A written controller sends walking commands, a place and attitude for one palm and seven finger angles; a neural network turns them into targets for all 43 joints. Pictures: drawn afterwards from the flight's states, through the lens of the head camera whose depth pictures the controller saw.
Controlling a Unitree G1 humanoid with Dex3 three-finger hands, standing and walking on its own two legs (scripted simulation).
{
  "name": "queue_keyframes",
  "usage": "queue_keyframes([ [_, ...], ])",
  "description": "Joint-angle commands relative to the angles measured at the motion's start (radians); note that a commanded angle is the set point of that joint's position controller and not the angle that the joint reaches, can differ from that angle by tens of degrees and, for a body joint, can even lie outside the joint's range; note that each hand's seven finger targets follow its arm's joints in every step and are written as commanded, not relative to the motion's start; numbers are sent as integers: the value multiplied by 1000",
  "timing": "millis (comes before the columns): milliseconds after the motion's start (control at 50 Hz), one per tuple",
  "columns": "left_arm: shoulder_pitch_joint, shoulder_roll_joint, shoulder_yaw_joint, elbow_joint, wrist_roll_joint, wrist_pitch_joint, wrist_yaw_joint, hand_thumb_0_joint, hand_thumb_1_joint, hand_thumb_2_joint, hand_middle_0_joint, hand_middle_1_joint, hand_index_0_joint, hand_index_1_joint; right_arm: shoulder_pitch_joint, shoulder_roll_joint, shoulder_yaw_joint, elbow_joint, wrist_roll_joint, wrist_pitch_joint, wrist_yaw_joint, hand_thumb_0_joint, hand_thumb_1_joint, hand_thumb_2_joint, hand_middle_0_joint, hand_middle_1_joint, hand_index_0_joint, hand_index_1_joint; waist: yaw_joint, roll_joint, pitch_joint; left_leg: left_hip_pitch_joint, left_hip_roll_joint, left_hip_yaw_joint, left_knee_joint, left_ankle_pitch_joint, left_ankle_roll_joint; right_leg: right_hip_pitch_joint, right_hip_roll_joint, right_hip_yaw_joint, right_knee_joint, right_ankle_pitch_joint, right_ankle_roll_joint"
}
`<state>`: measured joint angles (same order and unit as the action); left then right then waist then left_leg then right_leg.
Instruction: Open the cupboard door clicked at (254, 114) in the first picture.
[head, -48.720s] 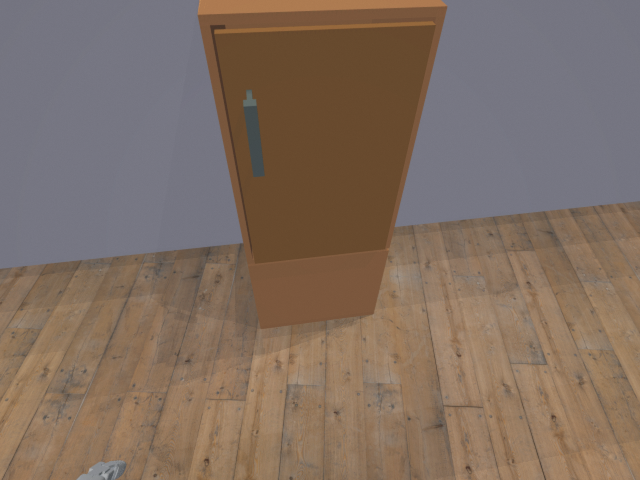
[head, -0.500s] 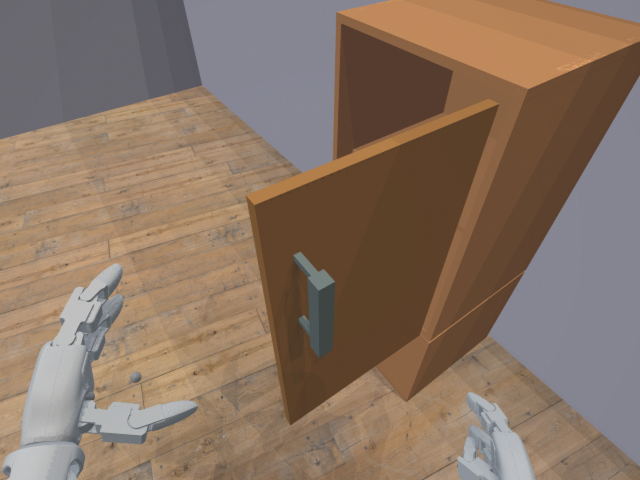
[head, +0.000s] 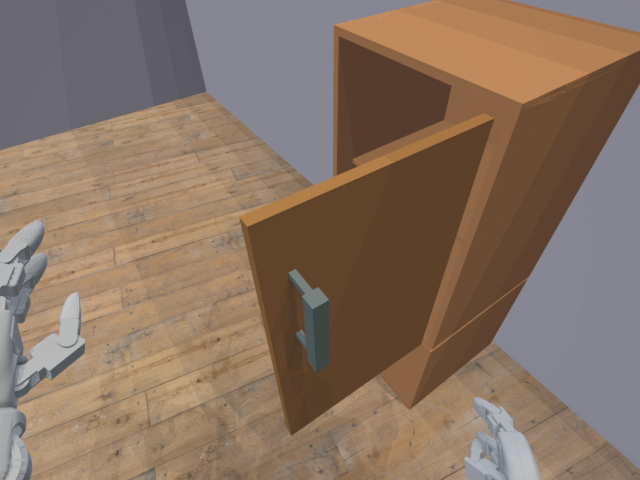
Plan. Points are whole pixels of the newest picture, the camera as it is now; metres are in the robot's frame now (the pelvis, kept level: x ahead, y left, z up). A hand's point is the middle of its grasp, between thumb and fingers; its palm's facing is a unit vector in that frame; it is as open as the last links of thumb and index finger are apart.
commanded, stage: draw the hand back to the body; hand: left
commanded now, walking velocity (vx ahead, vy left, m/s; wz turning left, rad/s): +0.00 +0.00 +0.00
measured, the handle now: (308, 322) +0.30 +0.06 +0.05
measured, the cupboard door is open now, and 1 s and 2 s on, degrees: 89 89 89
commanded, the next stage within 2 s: step back with the hand held close in 0.32 s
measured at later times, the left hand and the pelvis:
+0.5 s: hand (84, 341) +0.18 +0.25 +0.16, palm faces +0.46 -0.79 -0.40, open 7.4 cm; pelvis -0.01 -0.01 +0.00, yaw +0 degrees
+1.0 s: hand (20, 413) +0.12 +0.27 +0.16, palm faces +0.40 -0.77 -0.50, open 7.4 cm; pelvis -0.08 +0.01 -0.01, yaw -1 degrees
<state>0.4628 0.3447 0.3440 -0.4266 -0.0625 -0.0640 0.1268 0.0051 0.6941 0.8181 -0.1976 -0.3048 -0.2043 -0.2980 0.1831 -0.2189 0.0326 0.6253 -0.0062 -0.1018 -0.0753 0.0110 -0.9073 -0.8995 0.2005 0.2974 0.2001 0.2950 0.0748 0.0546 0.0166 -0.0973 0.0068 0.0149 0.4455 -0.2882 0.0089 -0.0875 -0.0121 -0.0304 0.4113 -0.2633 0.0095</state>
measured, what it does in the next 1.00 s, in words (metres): shifts its weight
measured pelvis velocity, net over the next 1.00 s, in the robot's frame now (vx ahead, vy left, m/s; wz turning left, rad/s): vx -0.08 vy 0.01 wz -0.02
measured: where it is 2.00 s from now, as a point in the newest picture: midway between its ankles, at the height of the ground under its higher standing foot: outside the picture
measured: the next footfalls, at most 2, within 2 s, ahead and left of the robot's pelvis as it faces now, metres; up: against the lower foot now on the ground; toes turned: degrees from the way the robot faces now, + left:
right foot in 1.46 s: -0.18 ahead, -0.11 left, +0.00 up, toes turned +1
left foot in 1.66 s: -0.13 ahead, +0.10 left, +0.00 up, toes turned +1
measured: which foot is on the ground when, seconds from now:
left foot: down 0.00-1.00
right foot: down 0.00-1.00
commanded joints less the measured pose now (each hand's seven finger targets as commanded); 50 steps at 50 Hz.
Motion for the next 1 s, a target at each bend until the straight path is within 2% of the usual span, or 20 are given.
queue_keyframes([
  [0,-65,134,72,-181,3,-59,6,0,900,900,-200,-300,-200,-300,-117,-109,-49,-155,3,-50,-6,0,-900,-900,200,300,200,300,-7,15,-67,5,16,-5,-68,361,3,24,6,-11,-41,277,-24],
  [80,-76,168,96,-206,4,-65,9,0,900,900,-200,-300,-200,-300,-124,-111,-53,-157,2,-48,-7,0,-900,-900,200,300,200,300,-1,-10,-93,11,11,-3,-66,352,7,41,6,-7,-42,289,-24],
  [160,-77,192,120,-205,5,-69,12,0,900,900,-200,-300,-200,-300,-130,-105,-52,-151,2,-52,-12,0,-900,-900,200,300,200,300,4,17,-86,15,7,3,-65,326,7,36,4,-3,-54,278,-26],
  [220,-73,170,106,-197,1,-72,9,0,900,900,-200,-300,-200,-300,-129,-100,-51,-150,3,-55,-14,0,-900,-900,200,300,200,300,-2,-1,-69,15,6,7,-65,311,9,22,6,-2,-60,271,-22],
  [360,-84,175,103,-178,2,-78,8,0,900,900,-200,-300,-200,-300,-134,-104,-55,-143,4,-57,-15,0,-900,-900,200,300,200,300,-2,-15,-59,18,6,11,-68,279,14,17,6,6,-77,249,-20],
  [400,-81,168,100,-185,3,-81,7,0,900,900,-200,-300,-200,-300,-133,-100,-55,-141,3,-60,-14,0,-900,-900,200,300,200,300,-2,7,-70,26,5,12,-69,279,14,16,5,7,-74,249,-19],
  [420,-146,195,116,-221,3,-86,11,0,900,900,-200,-300,-200,-300,-136,-102,-53,-140,4,-62,-15,0,-900,-900,200,300,200,300,-4,21,-77,30,3,13,-68,277,13,17,5,10,-78,248,-20],
  [440,-224,322,246,-241,5,-125,15,0,900,900,-200,-300,-200,-300,-110,-124,-54,-171,14,-40,-11,0,-900,-900,200,300,200,300,-51,-38,3,-35,21,-10,-30,217,29,-88,-42,103,-134,310,-19],
  [460,-210,313,241,-188,11,-140,9,0,900,900,-200,-300,-200,-300,-110,-113,-54,-154,13,-25,-13,0,-900,-900,200,300,200,300,-53,-56,7,-47,16,-23,-13,185,26,-92,-68,109,-139,326,-26],
  [480,-83,223,171,-124,10,-136,-2,0,900,900,-200,-300,-200,-300,-113,-113,-60,-153,9,-13,-13,0,-900,-900,200,300,200,300,-59,-75,-14,-37,20,-19,1,217,24,-95,-76,104,-126,360,-27],
  [500,-20,181,134,-118,12,-131,-9,0,900,900,-200,-300,-200,-300,-110,-119,-64,-165,9,-1,-8,0,-900,-900,200,300,200,300,-60,-58,-43,-26,26,-11,4,253,23,-91,-77,90,-107,388,-23],
  [520,8,174,123,-140,14,-132,-10,0,900,900,-200,-300,-200,-300,-106,-125,-69,-175,8,8,-6,0,-900,-900,200,300,200,300,-62,-39,-76,-25,33,-9,3,304,20,-75,-74,76,-85,415,-19],
  [560,49,192,140,-169,14,-133,-5,0,900,900,-200,-300,-200,-300,-112,-130,-76,-184,8,24,-8,0,-900,-900,200,300,200,300,-59,-13,-132,-24,49,-12,-3,393,18,-43,-70,56,-44,460,-13],
  [600,74,210,159,-201,14,-131,2,0,900,900,-200,-300,-200,-300,-110,-124,-82,-202,12,39,-9,0,-900,-900,200,300,200,300,-59,-51,-177,-28,60,-12,2,438,16,-30,-63,55,-13,491,-6],
  [660,79,264,210,-252,16,-135,18,0,900,900,-200,-300,-200,-300,-115,-122,-88,-212,14,53,-17,0,-900,-900,200,300,200,300,-58,-36,-204,-58,66,-23,6,463,13,-17,-66,58,21,518,-8],
  [720,98,260,212,-281,16,-141,26,0,900,900,-200,-300,-200,-300,-107,-116,-90,-228,17,54,-21,0,-900,-900,200,300,200,300,-61,-20,-200,-99,74,-31,0,429,15,-29,-56,64,44,476,-6],
  [800,112,256,216,-303,19,-155,35,0,900,900,-200,-300,-200,-300,-98,-123,-91,-237,16,44,-22,0,-900,-900,200,300,200,300,-59,32,-169,-201,93,-63,-35,312,25,-29,-37,64,73,346,-3],
  [860,115,243,217,-302,26,-167,38,0,900,900,-200,-300,-200,-300,-95,-131,-92,-236,13,29,-22,0,-900,-900,200,300,200,300,-58,87,-127,-346,114,-93,-91,117,49,7,-19,60,123,221,2],
  [940,72,220,208,-291,45,-186,43,0,900,900,-200,-300,-200,-300,-70,-141,-92,-241,15,2,-18,0,-900,-900,200,300,200,300,-71,66,-55,-553,127,-119,-127,-271,75,26,-11,85,163,57,3],
  [980,46,218,209,-286,54,-197,47,0,900,900,-200,-300,-200,-300,-57,-140,-92,-236,15,-11,-21,0,-900,-900,200,300,200,300,-75,36,-40,-588,121,-128,-104,-344,79,5,-19,101,149,-23,-1],
])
